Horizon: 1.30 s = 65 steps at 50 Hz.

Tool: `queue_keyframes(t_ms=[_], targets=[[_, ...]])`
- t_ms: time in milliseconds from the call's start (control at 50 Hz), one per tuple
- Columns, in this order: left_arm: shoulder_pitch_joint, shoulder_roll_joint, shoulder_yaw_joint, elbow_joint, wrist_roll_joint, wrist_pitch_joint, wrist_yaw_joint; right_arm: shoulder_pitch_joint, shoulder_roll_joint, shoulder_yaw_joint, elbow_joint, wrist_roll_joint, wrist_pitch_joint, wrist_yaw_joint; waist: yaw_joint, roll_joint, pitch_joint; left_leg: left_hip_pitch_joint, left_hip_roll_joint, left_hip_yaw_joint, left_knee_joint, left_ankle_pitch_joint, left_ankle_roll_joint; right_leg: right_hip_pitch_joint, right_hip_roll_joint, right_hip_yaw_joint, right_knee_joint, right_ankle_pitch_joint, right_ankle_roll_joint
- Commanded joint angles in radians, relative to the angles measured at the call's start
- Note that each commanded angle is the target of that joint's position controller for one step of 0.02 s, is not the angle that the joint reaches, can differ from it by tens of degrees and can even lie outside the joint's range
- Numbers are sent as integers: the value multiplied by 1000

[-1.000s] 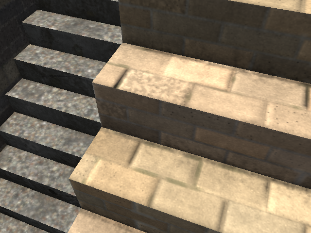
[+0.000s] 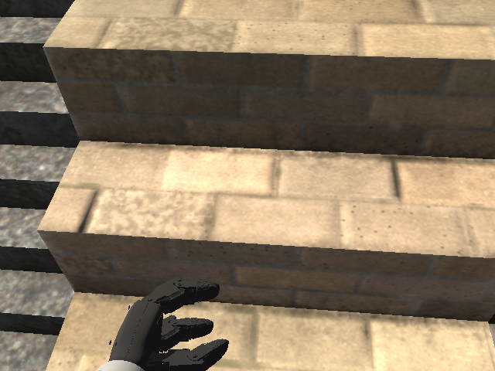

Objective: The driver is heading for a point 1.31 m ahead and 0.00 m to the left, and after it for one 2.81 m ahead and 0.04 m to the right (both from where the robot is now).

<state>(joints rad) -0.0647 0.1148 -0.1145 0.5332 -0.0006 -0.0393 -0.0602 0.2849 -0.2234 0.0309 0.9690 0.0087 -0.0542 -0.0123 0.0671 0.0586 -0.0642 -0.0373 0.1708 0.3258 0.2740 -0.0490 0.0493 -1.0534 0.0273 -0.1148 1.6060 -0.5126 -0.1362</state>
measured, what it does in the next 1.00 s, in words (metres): climbs: left foot 0.22 m higher, then right foot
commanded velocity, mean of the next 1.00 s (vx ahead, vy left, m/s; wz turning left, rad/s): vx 0.98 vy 0.00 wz -0.31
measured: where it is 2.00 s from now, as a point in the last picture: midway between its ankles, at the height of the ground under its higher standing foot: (170, 91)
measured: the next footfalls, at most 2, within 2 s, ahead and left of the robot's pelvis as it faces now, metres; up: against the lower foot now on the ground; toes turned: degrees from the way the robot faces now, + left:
left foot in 0.66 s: +0.40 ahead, +0.05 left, +0.43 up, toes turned -12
right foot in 0.94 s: +0.36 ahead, -0.22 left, +0.43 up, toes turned -17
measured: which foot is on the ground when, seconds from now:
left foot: down 0.00-0.02, up 0.04-0.64, down 0.66-0.96, up 0.98-1.00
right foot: down 0.00-0.66, up 0.68-0.92, down 0.94-1.00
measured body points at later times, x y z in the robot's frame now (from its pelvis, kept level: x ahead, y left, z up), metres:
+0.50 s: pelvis +0.16 -0.03 +0.19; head +0.14 -0.09 +0.63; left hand +0.24 +0.19 +0.08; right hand +0.37 -0.20 +0.12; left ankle +0.31 +0.06 -0.16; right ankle +0.09 -0.09 -0.56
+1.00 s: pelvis +0.29 -0.07 +0.34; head +0.27 -0.08 +0.79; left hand +0.51 +0.07 +0.26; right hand +0.39 -0.32 +0.22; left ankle +0.35 +0.06 -0.32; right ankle +0.32 -0.20 -0.35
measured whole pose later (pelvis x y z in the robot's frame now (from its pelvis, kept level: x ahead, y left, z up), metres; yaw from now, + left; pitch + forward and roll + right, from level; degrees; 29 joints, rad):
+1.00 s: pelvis +0.29 -0.07 +0.34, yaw -12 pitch +2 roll +0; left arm 0.14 0.13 -0.09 0.70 0.02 -0.09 -0.04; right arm 0.20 -0.21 0.01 0.83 0.01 -0.09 0.01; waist 0.04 0.04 -0.10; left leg -0.62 0.00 -0.06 1.12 -0.39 0.12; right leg -0.56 -0.04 -0.05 0.91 -0.44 0.00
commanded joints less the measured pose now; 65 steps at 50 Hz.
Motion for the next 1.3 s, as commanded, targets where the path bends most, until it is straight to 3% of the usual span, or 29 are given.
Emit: queue_keyframes(t_ms=[20,40,60,100,140,180,240,440,460,500,560,580,620,640,660,680,700,760,820,880,920,940,960,1000,1020,1060,1100,1180,1300], targets=[[297,327,149,39,20,37,21,-1,-317,-94,-195,-2,-22,11,71,-73,-436,-234,113,-165,579,1237,203,909,116,236,-622,-13,-57],[269,390,184,60,29,57,22,-140,-210,-71,-239,-32,-26,35,40,-279,-338,-426,-54,-199,874,252,144,888,32,553,-864,-67,-111],[247,353,152,58,81,40,21,-347,-96,-46,-370,-61,-36,65,2,-385,-260,-669,-229,-400,1385,14,141,742,-41,932,-1147,-353,-145],[313,128,76,118,71,4,8,-463,66,8,-507,-99,-68,115,-62,-198,-9,-949,-249,-453,1841,-85,175,532,-39,805,-1067,-273,-90],[354,41,48,179,45,-12,5,-384,136,54,-538,-114,-85,145,-137,-59,64,-1127,-245,-448,2040,-141,162,582,-4,715,-1020,-89,-54],[312,100,59,129,27,-11,22,-225,136,80,-494,-81,-99,147,-200,-19,9,-1150,-206,-480,1977,-60,123,656,-25,660,-1074,-2,1],[313,135,52,125,57,-24,35,-225,60,73,-442,-37,-94,95,-161,-33,16,-1173,-235,-364,2092,-51,39,570,-72,639,-1128,9,-14],[527,139,54,253,49,-12,63,-526,209,148,-537,30,-116,24,10,-246,130,-1671,-163,-219,1966,-60,-44,751,-180,694,-1366,125,-15],[494,140,54,275,81,-4,72,-472,237,153,-511,10,-104,32,-15,-249,71,-1579,-155,-162,2000,18,-40,771,-200,628,-1388,304,-42],[566,139,58,326,60,15,86,-470,219,142,-511,-3,-96,46,-11,-206,21,-1521,-137,-164,1906,-25,-22,918,-214,549,-1384,492,-49],[412,173,71,300,21,15,103,-346,109,83,-483,-30,-116,78,-154,-230,-169,-712,-211,-38,1371,-217,62,791,-161,257,-1330,1734,-1],[502,225,90,341,-2,-1,125,-383,63,52,-488,-44,-105,70,-152,-267,-265,-465,-263,-31,1279,-315,42,818,-188,320,-1338,2129,-29],[501,420,138,387,35,-22,113,-124,-97,-11,-421,-4,-54,57,-271,-343,-290,-324,-278,-170,857,-589,25,1079,-311,356,-1097,2404,-164],[645,226,120,393,27,-36,98,-149,-74,-29,-345,-22,-53,52,-105,-177,-292,-100,-221,-379,835,-637,109,842,-198,362,-895,2398,-100],[586,225,117,381,22,-60,86,31,-124,-51,-285,-48,-38,51,-191,37,-416,16,-133,-653,636,-725,183,761,-146,357,-704,2108,-84],[379,180,106,318,22,-75,66,61,-172,-59,-209,-74,-14,55,-210,383,-367,-114,-21,-850,403,-560,243,694,35,253,-268,822,-5],[196,174,113,213,-6,-90,28,-32,-15,-19,-199,-100,7,46,-155,208,-247,-309,44,-1010,234,-720,264,493,94,299,158,539,25],[155,50,58,69,36,-48,-27,-180,126,17,-141,-46,-19,50,12,-73,100,-728,-5,-658,393,-715,140,257,46,313,260,334,-38],[332,59,39,112,23,-29,-22,-281,56,11,-141,-37,-42,45,124,-44,124,-885,-13,-486,301,-520,180,331,46,248,243,475,-5],[311,102,28,87,35,-30,26,-334,-65,-11,-206,5,-66,49,123,-16,51,-902,3,-459,243,-506,208,423,-54,145,-91,315,63],[305,108,22,140,-14,-42,39,-238,-93,-24,-199,50,-22,2,85,-18,16,-912,-119,-318,321,-425,172,816,-70,-9,-987,144,59],[295,108,45,175,-40,-33,35,-186,-79,-28,-217,18,-24,-3,54,-123,-1,-886,-129,-350,380,-505,181,944,0,-145,-1054,354,102],[312,145,75,223,-6,-38,18,-198,-39,-19,-229,-23,-49,18,24,-144,-48,-864,-126,-415,576,-422,210,1044,-18,-7,-931,335,117],[539,346,128,181,72,-71,44,-239,93,15,-297,10,-107,56,94,-337,-235,-1162,-280,-492,1379,-230,88,1248,-498,1041,-1324,-279,-97],[431,301,109,175,88,-86,68,-252,77,3,-308,24,-115,83,30,-224,-190,-1272,-260,-583,1768,-190,57,1178,-549,1104,-1376,-209,-102],[215,180,70,158,61,-70,76,-273,77,18,-359,7,-93,95,-79,-219,-53,-1379,-195,-490,2129,-187,10,965,-489,677,-1265,-57,-69],[289,113,58,209,68,-66,80,-336,56,28,-421,8,-61,96,-72,-94,21,-1302,-177,-448,2072,-208,15,810,-402,408,-1253,40,-41],[375,183,90,279,77,-85,78,-358,94,45,-460,43,-28,96,-56,-89,62,-1450,-133,-478,2184,-201,24,914,-466,234,-1343,131,-28],[380,236,115,317,48,-61,74,-415,96,70,-499,32,41,40,-90,-119,127,-1491,-44,-400,1932,-151,-11,869,-452,-30,-1515,105,-34]])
